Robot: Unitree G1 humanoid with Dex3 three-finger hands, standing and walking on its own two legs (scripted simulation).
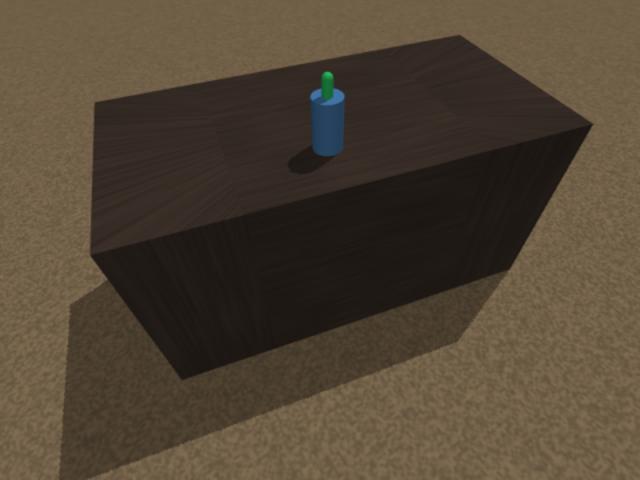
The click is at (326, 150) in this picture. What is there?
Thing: necked bottle
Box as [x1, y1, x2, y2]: [310, 72, 344, 155]
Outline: 325,72 322,74 321,77 321,88 312,92 310,96 312,147 313,150 318,154 333,155 338,153 342,148 344,96 341,91 332,87 332,75 329,72
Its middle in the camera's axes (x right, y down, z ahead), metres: +0.02 -0.32 +0.94
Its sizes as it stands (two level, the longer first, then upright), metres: 0.080 0.080 0.197
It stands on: a support 0.65 m high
